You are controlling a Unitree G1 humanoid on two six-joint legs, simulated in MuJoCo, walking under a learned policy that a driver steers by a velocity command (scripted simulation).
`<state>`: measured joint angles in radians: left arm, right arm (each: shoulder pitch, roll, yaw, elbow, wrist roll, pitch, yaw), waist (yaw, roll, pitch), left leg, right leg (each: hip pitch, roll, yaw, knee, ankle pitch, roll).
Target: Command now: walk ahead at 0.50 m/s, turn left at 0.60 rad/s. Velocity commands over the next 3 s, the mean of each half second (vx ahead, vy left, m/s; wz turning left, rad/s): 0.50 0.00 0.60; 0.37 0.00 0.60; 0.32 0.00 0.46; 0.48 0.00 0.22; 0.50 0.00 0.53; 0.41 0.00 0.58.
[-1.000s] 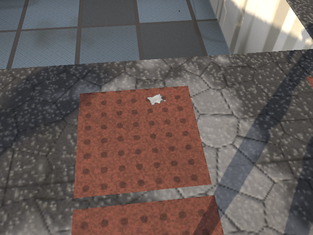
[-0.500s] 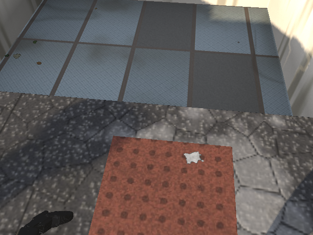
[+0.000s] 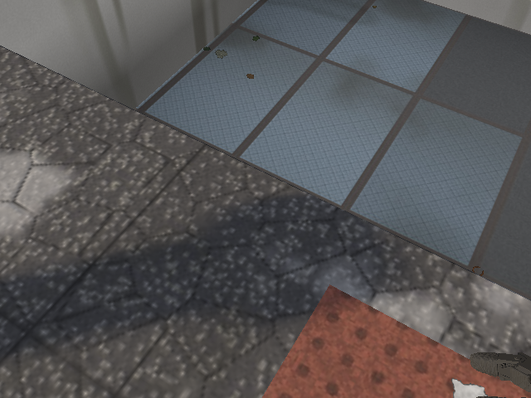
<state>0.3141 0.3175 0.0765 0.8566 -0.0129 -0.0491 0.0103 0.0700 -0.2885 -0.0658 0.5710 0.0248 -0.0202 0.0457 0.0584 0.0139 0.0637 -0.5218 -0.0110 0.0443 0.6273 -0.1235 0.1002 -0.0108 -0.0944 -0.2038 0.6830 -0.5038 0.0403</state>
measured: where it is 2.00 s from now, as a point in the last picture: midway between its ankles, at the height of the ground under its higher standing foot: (160, 265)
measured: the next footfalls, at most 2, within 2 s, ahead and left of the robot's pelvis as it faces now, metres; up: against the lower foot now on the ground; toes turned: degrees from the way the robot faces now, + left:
right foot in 0.44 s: +0.46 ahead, -0.09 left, +0.00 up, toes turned +19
left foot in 0.94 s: +0.56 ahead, +0.25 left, +0.00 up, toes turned +36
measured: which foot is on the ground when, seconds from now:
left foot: down 0.00-0.46, up 0.48-0.92, down 0.94-1.00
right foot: up 0.00-0.42, down 0.44-0.94, up 0.96-1.00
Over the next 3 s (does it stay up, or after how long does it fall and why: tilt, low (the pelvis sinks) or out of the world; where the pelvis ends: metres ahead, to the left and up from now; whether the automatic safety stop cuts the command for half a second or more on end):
stays up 0.88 0.84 0.03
